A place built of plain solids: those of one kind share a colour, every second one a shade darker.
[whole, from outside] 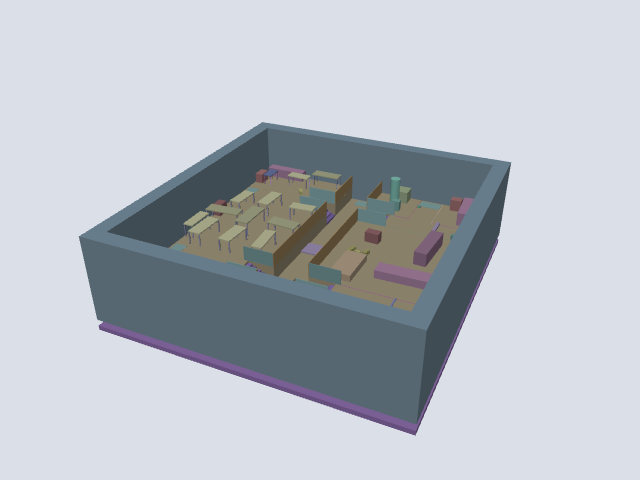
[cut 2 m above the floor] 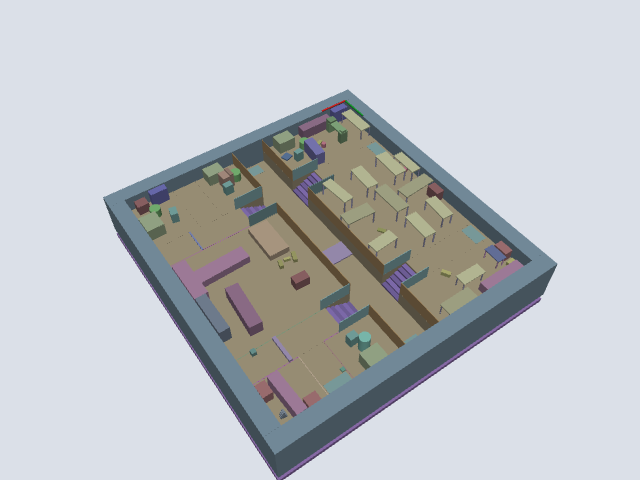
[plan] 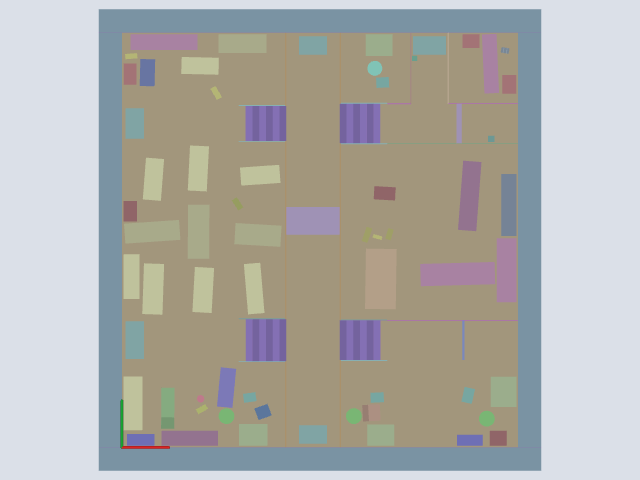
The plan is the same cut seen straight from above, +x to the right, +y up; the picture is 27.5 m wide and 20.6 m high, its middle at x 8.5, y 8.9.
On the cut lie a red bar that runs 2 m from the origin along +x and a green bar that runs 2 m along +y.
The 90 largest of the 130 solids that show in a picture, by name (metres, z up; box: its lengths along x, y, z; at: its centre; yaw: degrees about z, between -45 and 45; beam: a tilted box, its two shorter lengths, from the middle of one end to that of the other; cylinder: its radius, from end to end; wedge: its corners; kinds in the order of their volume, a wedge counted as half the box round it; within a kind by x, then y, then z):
{
 "wall_1": {"box": [1.0, 17.8, 5.5], "at": [-0.5, 8.9, 1.75]},
 "wall_2": {"box": [19.0, 1.0, 5.5], "at": [8.5, -0.5, 1.75]},
 "wall_3": {"box": [19.0, 1.0, 5.5], "at": [8.5, 18.3, 1.75]},
 "wall_4": {"box": [1.0, 17.8, 5.5], "at": [17.5, 8.9, 1.75]},
 "floor_1": {"box": [5.31, 1.8, 1.0], "at": [2.65, 4.6, 0.45]},
 "floor_2": {"box": [5.31, 1.5, 1.0], "at": [2.65, 13.9, 0.45]},
 "floor_3": {"box": [7.05, 3.7, 1.0], "at": [3.52, 1.85, 0.45]},
 "floor_4": {"box": [7.05, 7.65, 1.0], "at": [3.52, 9.32, 0.45]},
 "floor_5": {"box": [7.05, 3.15, 1.0], "at": [3.52, 16.23, 0.45]},
 "floor_6": {"box": [2.3, 17.8, 1.0], "at": [8.2, 8.9, -0.5]},
 "floor_7": {"box": [2.95, 3.75, 1.0], "at": [10.82, 1.88, 0.45]},
 "floor_8": {"box": [3.05, 3.05, 1.0], "at": [10.88, 16.27, 0.45]},
 "floor_9": {"box": [1.6, 3.75, 1.0], "at": [13.1, 1.88, 0.45]},
 "floor_10": {"box": [7.65, 7.6, 1.0], "at": [13.18, 9.25, 0.45]},
 "floor_11": {"box": [1.6, 3.05, 1.0], "at": [13.2, 16.27, 0.45]},
 "floor_12": {"box": [5.91, 1.7, 1.0], "at": [14.04, 4.6, 0.45]},
 "floor_13": {"box": [5.91, 1.7, 1.0], "at": [14.04, 13.9, 0.45]},
 "floor_14": {"box": [3.1, 3.75, 1.0], "at": [15.45, 1.88, 0.45]},
 "floor_15": {"box": [3.0, 3.05, 1.0], "at": [15.5, 16.27, 0.45]},
 "floor_base_1": {"box": [19.0, 19.8, 0.3], "at": [8.5, 8.9, -1.57]},
 "board_stack_1": {"box": [2.88, 0.68, 0.67], "at": [1.8, 17.39, 1.28]},
 "board_stack_2": {"box": [2.43, 0.64, 0.77], "at": [2.91, 0.39, 1.33]},
 "board_stack_3": {"box": [3.2, 0.96, 0.54], "at": [14.41, 7.44, 1.22], "yaw": 1.5},
 "board_stack_4": {"box": [0.79, 2.98, 0.87], "at": [14.93, 10.79, 1.38], "yaw": -4.3},
 "board_stack_5": {"box": [0.63, 2.54, 0.91], "at": [15.82, 16.47, 1.4], "yaw": 2.5},
 "board_stack_6": {"box": [0.85, 2.75, 0.91], "at": [16.5, 7.6, 1.4]},
 "step_tread_1": {"box": [0.29, 1.8, 0.86], "at": [5.45, 4.6, 0.38]},
 "step_tread_2": {"box": [0.29, 1.5, 0.86], "at": [5.45, 13.9, 0.38]},
 "step_tread_3": {"box": [0.29, 1.8, 0.73], "at": [5.74, 4.6, 0.31]},
 "step_tread_4": {"box": [0.29, 1.5, 0.73], "at": [5.74, 13.9, 0.31]},
 "step_tread_5": {"box": [0.29, 1.8, 0.59], "at": [6.03, 4.6, 0.24]},
 "step_tread_6": {"box": [0.29, 1.5, 0.59], "at": [6.03, 13.9, 0.24]},
 "step_tread_7": {"box": [0.29, 1.8, 0.46], "at": [6.32, 4.6, 0.17]},
 "step_tread_8": {"box": [0.29, 1.5, 0.46], "at": [6.32, 13.9, 0.17]},
 "step_tread_9": {"box": [0.29, 1.8, 0.33], "at": [6.61, 4.6, 0.11]},
 "step_tread_10": {"box": [0.29, 1.5, 0.33], "at": [6.61, 13.9, 0.11]},
 "step_tread_11": {"box": [0.29, 1.7, 0.33], "at": [9.79, 4.6, 0.11]},
 "step_tread_12": {"box": [0.29, 1.7, 0.33], "at": [9.79, 13.9, 0.11]},
 "step_tread_13": {"box": [0.29, 1.7, 0.46], "at": [10.08, 4.6, 0.17]},
 "step_tread_14": {"box": [0.29, 1.7, 0.46], "at": [10.08, 13.9, 0.17]},
 "step_tread_15": {"box": [0.29, 1.7, 0.59], "at": [10.37, 4.6, 0.24]},
 "step_tread_16": {"box": [0.29, 1.7, 0.59], "at": [10.37, 13.9, 0.24]},
 "step_tread_17": {"box": [0.29, 1.7, 0.73], "at": [10.66, 4.6, 0.31]},
 "step_tread_18": {"box": [0.29, 1.7, 0.73], "at": [10.66, 13.9, 0.31]},
 "step_tread_19": {"box": [0.29, 1.7, 0.86], "at": [10.95, 4.6, 0.38]},
 "step_tread_20": {"box": [0.29, 1.7, 0.86], "at": [10.95, 13.9, 0.38]},
 "forge_hearth_1": {"box": [1.22, 0.94, 0.87], "at": [5.63, 0.54, 1.38]},
 "forge_hearth_2": {"box": [1.15, 0.94, 0.85], "at": [11.04, 17.26, 1.37]},
 "forge_hearth_3": {"box": [1.16, 0.91, 0.82], "at": [11.1, 0.53, 1.35]},
 "forge_hearth_4": {"box": [1.1, 1.3, 0.88], "at": [16.38, 2.38, 1.39]},
 "bar_rack_1": {"box": [0.65, 2.66, 1.37], "at": [16.61, 10.41, 1.63]},
 "offcut_bin_1": {"box": [0.56, 0.91, 0.71], "at": [0.35, 16.02, 1.3]},
 "offcut_bin_2": {"box": [0.58, 0.89, 0.78], "at": [0.36, 10.13, 1.33]},
 "offcut_bin_3": {"box": [0.92, 0.57, 0.68], "at": [11.28, 10.9, 1.28], "yaw": -3.2},
 "offcut_bin_4": {"box": [0.73, 0.59, 0.8], "at": [14.98, 17.43, 1.34]},
 "offcut_bin_5": {"box": [0.73, 0.65, 0.69], "at": [16.15, 0.4, 1.29]},
 "offcut_bin_6": {"box": [0.61, 0.81, 0.71], "at": [16.62, 15.58, 1.3]},
 "sheet_stack_1": {"box": [1.32, 2.59, 0.44], "at": [11.11, 7.23, 1.17], "yaw": -0.8},
 "workbench_top_1": {"box": [0.81, 2.31, 0.08], "at": [0.47, 1.89, 1.77]},
 "workbench_top_2": {"box": [2.37, 0.86, 0.08], "at": [1.3, 9.25, 1.79], "yaw": 3.9},
 "workbench_top_3": {"box": [0.87, 2.18, 0.08], "at": [1.34, 6.8, 1.83], "yaw": -1.9},
 "workbench_top_4": {"box": [0.78, 1.8, 0.08], "at": [1.35, 11.51, 1.76], "yaw": -4.4},
 "workbench_top_5": {"box": [0.82, 1.94, 0.08], "at": [3.28, 11.97, 1.83], "yaw": -2.8},
 "workbench_top_6": {"box": [0.92, 2.32, 0.08], "at": [3.29, 9.25, 1.85], "yaw": -0.3},
 "workbench_top_7": {"box": [0.83, 1.94, 0.08], "at": [3.49, 6.75, 1.78], "yaw": -3.2},
 "workbench_top_8": {"box": [0.71, 2.17, 0.08], "at": [5.67, 6.82, 1.86], "yaw": 4.8},
 "workbench_top_9": {"box": [1.98, 0.91, 0.08], "at": [5.84, 9.12, 1.87], "yaw": -3.3},
 "tool_cabinet_1": {"box": [1.18, 0.51, 1.03], "at": [0.81, 0.33, 1.46]},
 "tool_cabinet_2": {"box": [1.11, 0.47, 1.03], "at": [14.93, 0.3, 1.46]},
 "rail_rim_1": {"box": [0.04, 3.7, 0.95], "at": [7.03, 1.85, 1.42]},
 "rail_rim_2": {"box": [0.04, 7.65, 0.95], "at": [7.03, 9.32, 1.42]},
 "rail_rim_3": {"box": [0.04, 3.15, 0.95], "at": [7.03, 16.23, 1.42]},
 "rail_rim_4": {"box": [0.04, 3.75, 0.95], "at": [9.37, 1.88, 1.42]},
 "rail_rim_5": {"box": [0.04, 7.6, 0.95], "at": [9.37, 9.25, 1.42]},
 "rail_rim_6": {"box": [0.04, 3.05, 0.95], "at": [9.37, 16.27, 1.42]},
 "planer_1": {"box": [0.67, 1.69, 0.95], "at": [4.49, 2.56, 1.42], "yaw": -5.5},
 "anvil_block_1": {"box": [0.54, 0.39, 0.71], "at": [5.49, 2.14, 1.3], "yaw": 7.8},
 "anvil_block_2": {"box": [0.57, 0.43, 0.72], "at": [10.95, 2.14, 1.3], "yaw": 2.5},
 "anvil_block_3": {"box": [0.55, 0.45, 0.72], "at": [11.19, 15.66, 1.31], "yaw": 2.6},
 "anvil_block_4": {"box": [0.46, 0.65, 0.74], "at": [14.86, 2.23, 1.31], "yaw": -12.7},
 "bandsaw_1": {"box": [0.26, 0.71, 0.95], "at": [10.46, 1.47, 2.38], "yaw": 3.1},
 "bandsaw_2": {"box": [0.76, 0.71, 0.96], "at": [10.71, 1.48, 1.43], "yaw": 3.1},
 "dust_extractor_1": {"cylinder": 0.32, "from": [10.85, 16.27, 0.95], "to": [10.85, 16.27, 2.99]},
 "quench_tub_1": {"cylinder": 0.34, "from": [4.49, 1.34, 0.95], "to": [4.49, 1.34, 1.51]},
 "quench_tub_2": {"cylinder": 0.34, "from": [9.95, 1.34, 0.95], "to": [9.95, 1.34, 1.57]},
 "quench_tub_3": {"cylinder": 0.34, "from": [15.66, 1.23, 0.95], "to": [15.66, 1.23, 1.53]},
 "lathe_1": {"box": [0.57, 0.35, 0.79], "at": [1.96, 0.97, 1.34], "yaw": -0.4},
 "lathe_2": {"box": [0.57, 1.76, 0.12], "at": [1.97, 1.68, 1.79], "yaw": -0.4},
 "lathe_3": {"box": [0.57, 0.35, 0.79], "at": [1.97, 2.38, 1.34], "yaw": -0.4},
 "step_hump_1": {"box": [2.3, 1.2, 0.15], "at": [8.2, 9.72, 0.03]}
}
